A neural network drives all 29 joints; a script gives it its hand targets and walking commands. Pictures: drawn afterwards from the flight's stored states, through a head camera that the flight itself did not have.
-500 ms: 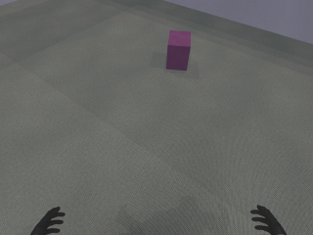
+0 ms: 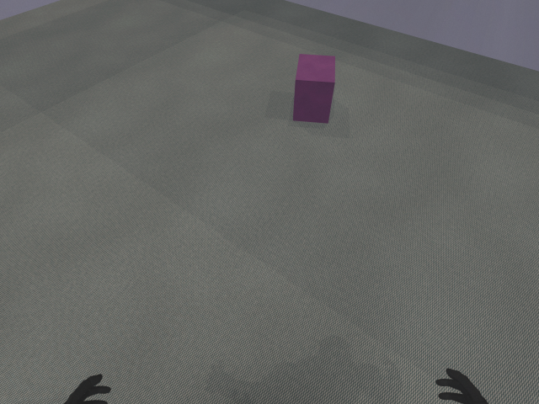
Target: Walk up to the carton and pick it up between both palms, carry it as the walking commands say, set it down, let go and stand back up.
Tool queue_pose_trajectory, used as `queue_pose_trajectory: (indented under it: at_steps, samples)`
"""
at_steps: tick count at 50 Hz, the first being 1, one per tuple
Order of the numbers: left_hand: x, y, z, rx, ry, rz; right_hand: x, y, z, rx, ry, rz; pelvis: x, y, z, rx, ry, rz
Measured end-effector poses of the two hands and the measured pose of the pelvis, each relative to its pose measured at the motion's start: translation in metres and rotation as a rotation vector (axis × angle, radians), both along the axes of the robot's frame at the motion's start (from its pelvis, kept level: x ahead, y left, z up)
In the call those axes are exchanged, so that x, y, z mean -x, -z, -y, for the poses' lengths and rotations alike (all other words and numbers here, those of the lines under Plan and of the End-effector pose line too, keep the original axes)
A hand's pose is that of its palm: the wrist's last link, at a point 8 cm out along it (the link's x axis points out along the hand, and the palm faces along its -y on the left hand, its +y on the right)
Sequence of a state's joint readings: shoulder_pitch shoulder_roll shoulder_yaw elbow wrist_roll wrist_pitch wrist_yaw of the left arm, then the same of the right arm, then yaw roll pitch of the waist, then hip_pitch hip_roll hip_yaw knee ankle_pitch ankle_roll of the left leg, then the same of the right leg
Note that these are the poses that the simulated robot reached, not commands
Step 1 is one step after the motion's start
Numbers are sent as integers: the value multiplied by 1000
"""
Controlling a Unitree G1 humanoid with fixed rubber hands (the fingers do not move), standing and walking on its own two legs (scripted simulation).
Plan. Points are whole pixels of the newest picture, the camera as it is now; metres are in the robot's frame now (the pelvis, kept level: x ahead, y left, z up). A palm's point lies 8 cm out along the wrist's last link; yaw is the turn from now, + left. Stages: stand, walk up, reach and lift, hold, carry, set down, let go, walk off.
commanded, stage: stand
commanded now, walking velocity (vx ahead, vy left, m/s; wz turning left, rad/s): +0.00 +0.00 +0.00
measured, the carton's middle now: (313, 88) +1.86 -0.21 -0.64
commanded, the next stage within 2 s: walk up in 0.66 s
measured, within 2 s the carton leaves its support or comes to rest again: neither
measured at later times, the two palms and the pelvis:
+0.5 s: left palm out of the picture +0.10 +0.30 -0.10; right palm out of the picture +0.11 -0.31 -0.11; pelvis +0.00 -0.01 +0.00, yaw +0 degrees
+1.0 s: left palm out of the picture +0.10 +0.29 -0.11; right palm out of the picture +0.10 -0.32 -0.11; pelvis +0.01 -0.02 +0.00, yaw -1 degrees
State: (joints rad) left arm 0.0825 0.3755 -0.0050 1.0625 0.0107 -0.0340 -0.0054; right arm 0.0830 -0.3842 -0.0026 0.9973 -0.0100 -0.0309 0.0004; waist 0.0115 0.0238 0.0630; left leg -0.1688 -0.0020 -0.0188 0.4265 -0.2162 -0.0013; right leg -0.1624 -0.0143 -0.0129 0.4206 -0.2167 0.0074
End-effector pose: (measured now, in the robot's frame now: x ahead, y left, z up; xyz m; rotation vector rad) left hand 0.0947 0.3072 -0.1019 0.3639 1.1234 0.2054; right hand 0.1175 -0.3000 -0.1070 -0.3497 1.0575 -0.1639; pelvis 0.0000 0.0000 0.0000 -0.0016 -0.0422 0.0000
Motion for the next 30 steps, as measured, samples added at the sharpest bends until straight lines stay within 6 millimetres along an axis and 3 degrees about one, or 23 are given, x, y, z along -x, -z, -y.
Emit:
queue_pose_trajectory:
  at_steps: [30]
  samples:
    - [0,-5,4,-13,-20,-19,4,1,9,-3,21,-36,-4,-4,9,-2,-6,4]
